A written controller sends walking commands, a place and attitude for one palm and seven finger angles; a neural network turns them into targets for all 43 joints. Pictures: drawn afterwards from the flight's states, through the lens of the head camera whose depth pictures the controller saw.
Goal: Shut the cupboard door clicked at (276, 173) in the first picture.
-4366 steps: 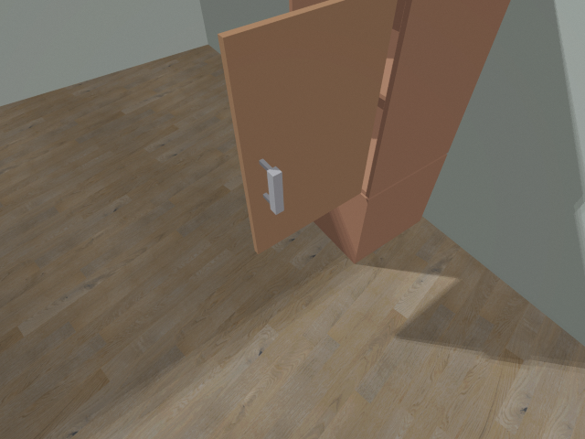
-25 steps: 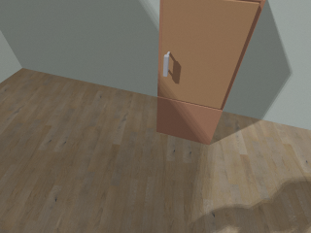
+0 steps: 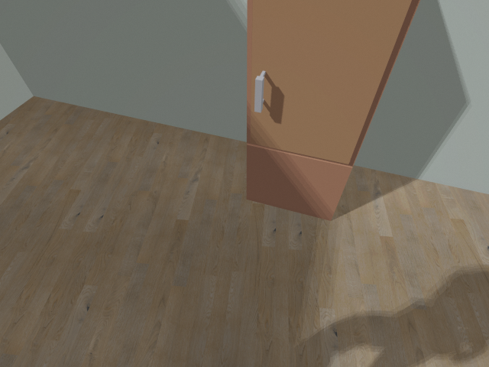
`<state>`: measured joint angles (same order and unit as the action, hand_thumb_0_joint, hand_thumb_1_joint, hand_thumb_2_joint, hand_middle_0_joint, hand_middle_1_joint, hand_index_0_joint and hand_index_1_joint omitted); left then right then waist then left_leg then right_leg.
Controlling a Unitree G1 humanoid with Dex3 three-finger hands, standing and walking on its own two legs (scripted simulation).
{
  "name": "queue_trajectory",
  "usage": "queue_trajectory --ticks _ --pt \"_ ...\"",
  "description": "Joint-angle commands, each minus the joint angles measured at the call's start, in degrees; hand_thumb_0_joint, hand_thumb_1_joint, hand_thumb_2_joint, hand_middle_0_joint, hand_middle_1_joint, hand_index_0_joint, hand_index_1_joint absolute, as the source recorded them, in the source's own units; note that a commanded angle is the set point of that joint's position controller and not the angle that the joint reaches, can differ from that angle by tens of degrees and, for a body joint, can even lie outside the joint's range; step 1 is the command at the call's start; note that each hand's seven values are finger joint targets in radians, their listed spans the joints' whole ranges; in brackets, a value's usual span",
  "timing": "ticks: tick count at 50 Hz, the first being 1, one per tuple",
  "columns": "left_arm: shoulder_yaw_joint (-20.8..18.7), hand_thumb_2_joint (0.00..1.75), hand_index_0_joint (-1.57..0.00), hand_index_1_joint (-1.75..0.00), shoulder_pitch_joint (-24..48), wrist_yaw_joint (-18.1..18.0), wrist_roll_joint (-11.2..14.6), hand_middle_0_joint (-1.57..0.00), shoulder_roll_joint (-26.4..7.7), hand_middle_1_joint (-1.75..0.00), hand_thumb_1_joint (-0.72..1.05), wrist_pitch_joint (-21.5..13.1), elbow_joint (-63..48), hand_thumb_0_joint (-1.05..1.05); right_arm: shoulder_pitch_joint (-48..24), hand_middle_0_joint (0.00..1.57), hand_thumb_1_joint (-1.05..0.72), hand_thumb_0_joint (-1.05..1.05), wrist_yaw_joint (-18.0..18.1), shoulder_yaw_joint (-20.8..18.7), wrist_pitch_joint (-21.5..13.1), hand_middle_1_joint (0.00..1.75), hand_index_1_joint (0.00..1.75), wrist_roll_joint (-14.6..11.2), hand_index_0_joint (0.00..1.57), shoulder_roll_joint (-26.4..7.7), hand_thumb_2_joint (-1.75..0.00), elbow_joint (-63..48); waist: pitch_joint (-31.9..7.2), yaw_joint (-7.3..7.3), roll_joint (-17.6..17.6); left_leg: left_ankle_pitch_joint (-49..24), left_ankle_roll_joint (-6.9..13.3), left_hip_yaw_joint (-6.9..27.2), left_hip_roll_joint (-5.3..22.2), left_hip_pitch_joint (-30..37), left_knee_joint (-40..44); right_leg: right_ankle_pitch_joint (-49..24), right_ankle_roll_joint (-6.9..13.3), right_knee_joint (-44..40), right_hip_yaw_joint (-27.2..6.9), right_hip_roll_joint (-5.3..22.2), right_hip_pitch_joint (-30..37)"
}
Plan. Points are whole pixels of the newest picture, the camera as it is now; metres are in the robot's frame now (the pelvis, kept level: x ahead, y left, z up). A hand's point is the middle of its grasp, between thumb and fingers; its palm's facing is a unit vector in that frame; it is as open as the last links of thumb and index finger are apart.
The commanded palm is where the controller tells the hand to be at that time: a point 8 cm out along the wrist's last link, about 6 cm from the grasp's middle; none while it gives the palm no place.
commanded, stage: look to check the result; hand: left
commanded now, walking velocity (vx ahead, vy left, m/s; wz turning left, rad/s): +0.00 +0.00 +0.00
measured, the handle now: (260, 91) +0.94 +0.00 -0.08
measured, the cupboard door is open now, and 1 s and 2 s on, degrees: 0 0 0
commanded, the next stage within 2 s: stand and wait in 0.10 s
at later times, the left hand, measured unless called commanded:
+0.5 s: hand out of the picture +0.02 +0.18 -0.17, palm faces +0.00 -0.97 -0.24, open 7.4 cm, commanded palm none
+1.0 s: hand out of the picture +0.00 +0.17 -0.18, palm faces +0.00 -0.98 -0.22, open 7.4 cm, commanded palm none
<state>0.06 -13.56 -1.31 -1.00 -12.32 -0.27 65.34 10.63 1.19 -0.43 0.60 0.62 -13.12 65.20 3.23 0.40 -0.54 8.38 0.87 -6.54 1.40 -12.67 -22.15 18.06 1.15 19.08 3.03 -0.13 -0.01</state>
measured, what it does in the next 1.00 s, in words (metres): stands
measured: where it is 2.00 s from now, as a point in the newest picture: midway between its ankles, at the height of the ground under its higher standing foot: outside the picture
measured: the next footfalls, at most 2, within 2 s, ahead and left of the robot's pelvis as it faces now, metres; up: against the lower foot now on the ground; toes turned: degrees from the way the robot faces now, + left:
none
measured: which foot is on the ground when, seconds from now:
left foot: down 0.00-1.00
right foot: down 0.00-1.00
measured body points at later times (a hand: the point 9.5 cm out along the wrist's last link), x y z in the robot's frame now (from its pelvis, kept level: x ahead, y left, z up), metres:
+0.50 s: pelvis +0.02 -0.01 +0.00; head +0.03 -0.02 +0.45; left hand +0.02 +0.23 -0.16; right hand +0.05 -0.26 -0.16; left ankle +0.04 +0.11 -0.74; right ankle -0.08 -0.10 -0.74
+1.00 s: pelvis +0.01 -0.01 +0.00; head +0.02 -0.02 +0.45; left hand +0.00 +0.22 -0.16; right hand +0.01 -0.25 -0.16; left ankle +0.04 +0.11 -0.74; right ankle -0.08 -0.10 -0.74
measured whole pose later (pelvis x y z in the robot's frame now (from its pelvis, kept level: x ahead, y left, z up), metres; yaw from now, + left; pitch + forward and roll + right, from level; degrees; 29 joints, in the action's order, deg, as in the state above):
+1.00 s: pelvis +0.01 -0.01 +0.00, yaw +0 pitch -2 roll +1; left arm 0.3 -16.6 -1.9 -0.8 -9.8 -0.2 65.7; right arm 13.7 1.8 0.0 1.0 0.6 -10.5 66.1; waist 3.0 0.3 0.0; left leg 10.1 -0.2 -6.5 2.3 -11.2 -23.3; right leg 18.7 2.0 18.2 2.9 -1.0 2.3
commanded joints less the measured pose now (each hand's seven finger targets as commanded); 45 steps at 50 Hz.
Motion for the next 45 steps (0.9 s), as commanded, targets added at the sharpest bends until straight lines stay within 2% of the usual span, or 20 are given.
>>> queue_trajectory --ticks 1,4,8,10,17,19,21,26,34,43,45 --pt "-1.7 0.9 -0.2 -0.3 -3.0 -0.8 0.2 -0.2 -8.3 -0.3 0.9 -0.8 -1.3 0.0 0.7 0.2 -0.9 0.0 0.7 -1.1 -0.8 0.3 0.3 0.0 0.2 -8.0 -0.9 -2.3 -1.8 0.22 1.7 -12.5 1.1 7.2 6.3 8.7 0.9 -19.4 0.5 -4.0 -4.9 7.5 -7.6" --pt "-1.8 0.9 -0.2 -0.3 -3.0 -1.0 0.2 -0.2 -8.4 -0.3 0.9 -0.8 -1.6 0.0 0.5 0.2 -0.9 0.0 0.7 -1.1 -0.7 0.3 0.3 0.0 0.2 -8.1 -0.9 -2.4 -2.4 0.19 2.3 -13.3 1.0 7.0 6.2 8.6 0.3 -22.1 0.2 -3.7 -4.8 7.4 -6.7" --pt "-1.8 0.9 -0.2 -0.3 -3.0 -1.0 0.2 -0.2 -8.5 -0.3 0.9 -0.8 -1.7 0.0 0.0 0.2 -0.9 0.0 0.8 -1.0 -0.7 0.3 0.3 0.0 0.2 -8.0 -0.9 -2.4 -1.9 0.2 1.2 -14.0 0.8 6.5 6.1 8.7 0.1 -23.8 0.1 -3.7 -4.9 7.5 -6.4" --pt "-1.8 0.9 -0.2 -0.3 -3.1 -1.1 0.2 -0.2 -8.5 -0.3 0.9 -0.8 -1.8 0.0 0.2 0.2 -0.9 0.0 0.8 -1.1 -0.7 0.3 0.3 0.0 0.2 -7.7 -0.9 -2.6 -2.1 0.24 2.3 -14.3 0.8 6.4 6.0 8.4 -0.3 -25.8 -0.2 -3.5 -4.7 7.5 -5.8" --pt "-1.9 0.9 -0.2 -0.3 -3.9 -1.1 0.3 -0.2 -8.1 -0.3 0.9 -0.7 -1.8 0.0 0.5 0.2 -0.9 0.0 0.9 -0.9 -0.6 0.3 0.3 0.0 0.2 -7.2 -0.9 -2.6 -1.9 0.1 1.1 -14.4 0.6 5.8 5.9 8.4 -0.8 -27.1 -0.5 -3.4 -4.7 7.5 -5.4" --pt "-1.9 0.9 -0.2 -0.3 -4.3 -1.2 0.3 -0.2 -7.6 -0.3 0.9 -0.6 -1.6 0.0 0.7 0.2 -0.9 0.0 1.0 -0.9 -0.5 0.3 0.3 0.0 0.2 -7.1 -0.9 -2.6 -1.3 -0.03 2.0 -14.2 0.7 5.7 5.8 8.3 -1.1 -27.3 -0.8 -3.7 -4.5 7.4 -5.6" --pt "-1.8 0.9 -0.2 -0.3 -4.3 -1.2 0.3 -0.2 -7.5 -0.3 0.9 -0.6 -1.7 0.0 1.0 0.2 -0.9 0.0 1.0 -0.8 -0.5 0.3 0.3 0.0 0.2 -6.9 -0.9 -2.5 -1.4 0.11 1.2 -14.4 0.6 5.7 5.9 8.5 -0.9 -26.9 -0.5 -3.5 -4.7 7.3 -5.5" --pt "-1.8 0.9 -0.2 -0.3 -5.4 -1.3 0.4 -0.2 -7.2 -0.3 0.9 -0.5 -1.5 0.0 2.0 0.2 -0.9 0.0 1.2 -0.8 -0.5 0.3 0.3 0.0 0.2 -6.3 -0.9 -2.3 -1.5 -0.05 1.9 -14.9 0.7 5.3 5.8 8.5 -1.4 -28.9 -0.8 -3.2 -4.6 7.2 -4.9" --pt "-1.6 0.9 -0.2 -0.3 -5.9 -1.2 0.4 -0.2 -6.0 -0.3 0.9 -0.3 -0.9 0.0 3.4 0.2 -0.9 0.0 1.2 -0.7 -0.4 0.3 0.3 -0.1 0.2 -5.8 -0.9 -1.7 0.6 0.05 0.9 -11.7 0.6 6.0 6.1 8.3 0.2 -19.7 0.3 -4.6 -4.8 6.7 -6.4" --pt "-1.3 0.9 -0.2 -0.3 -6.7 -1.1 0.5 -0.2 -5.2 -0.3 0.9 -0.4 -0.4 0.0 4.6 0.2 -0.9 0.0 1.2 -0.6 -0.4 0.3 0.3 0.0 0.2 -5.1 -0.9 -1.1 1.3 0.2 1.9 -10.1 0.7 6.2 6.1 7.9 0.9 -17.6 0.4 -5.0 -5.0 6.6 -7.0" --pt "-1.4 0.9 -0.2 -0.3 -7.2 -1.2 0.4 -0.2 -5.1 -0.3 0.9 -0.4 -0.4 0.0 4.7 0.2 -0.9 0.0 1.2 -0.6 -0.4 0.3 0.3 -0.1 0.2 -4.6 -0.9 -1.0 1.1 0.06 1.8 -10.5 0.7 6.0 6.0 7.8 0.5 -19.2 0.2 -4.7 -4.9 6.8 -6.8"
